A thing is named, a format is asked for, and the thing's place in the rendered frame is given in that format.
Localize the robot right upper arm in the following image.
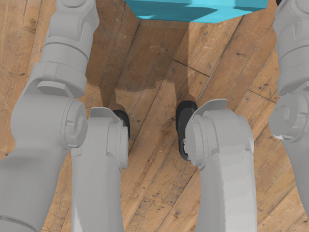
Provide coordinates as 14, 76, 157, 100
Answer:
268, 90, 309, 219

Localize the robot right forearm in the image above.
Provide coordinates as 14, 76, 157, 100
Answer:
273, 0, 309, 97

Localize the robot left shin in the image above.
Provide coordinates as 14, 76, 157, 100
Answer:
71, 107, 121, 162

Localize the carton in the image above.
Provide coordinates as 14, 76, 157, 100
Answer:
125, 0, 268, 24

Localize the left robot thigh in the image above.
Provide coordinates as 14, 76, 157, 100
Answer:
71, 117, 128, 232

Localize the robot left upper arm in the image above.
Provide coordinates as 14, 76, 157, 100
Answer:
0, 93, 88, 232

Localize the robot left forearm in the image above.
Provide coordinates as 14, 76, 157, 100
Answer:
10, 0, 99, 137

